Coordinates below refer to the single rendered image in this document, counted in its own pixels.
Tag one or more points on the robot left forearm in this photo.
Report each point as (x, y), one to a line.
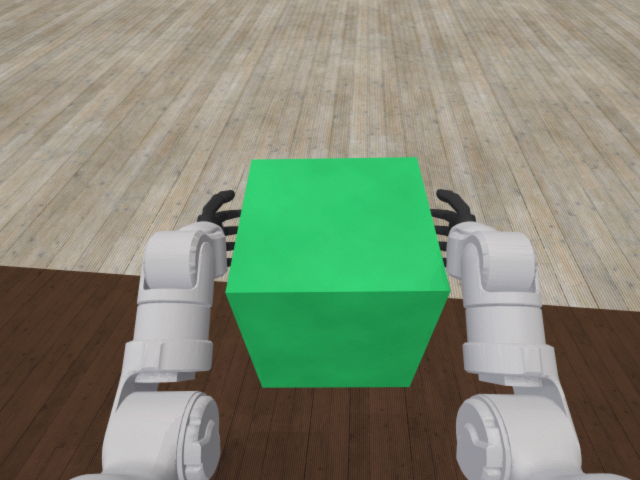
(173, 317)

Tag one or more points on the carton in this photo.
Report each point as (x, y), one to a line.
(336, 278)

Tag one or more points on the robot right upper arm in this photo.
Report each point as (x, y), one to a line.
(518, 437)

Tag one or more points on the robot left upper arm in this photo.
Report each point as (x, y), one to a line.
(162, 435)

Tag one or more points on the robot right forearm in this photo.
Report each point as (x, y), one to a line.
(501, 294)

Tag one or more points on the robot right hand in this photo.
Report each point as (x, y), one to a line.
(463, 215)

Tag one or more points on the robot left hand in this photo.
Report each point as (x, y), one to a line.
(209, 215)

